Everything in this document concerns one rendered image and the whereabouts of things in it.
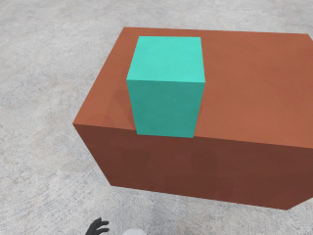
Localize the carton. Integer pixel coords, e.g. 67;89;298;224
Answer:
126;36;205;138

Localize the pedestal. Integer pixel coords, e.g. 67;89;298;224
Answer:
72;26;313;211

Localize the robot left hand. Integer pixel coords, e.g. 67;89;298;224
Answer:
85;217;109;235

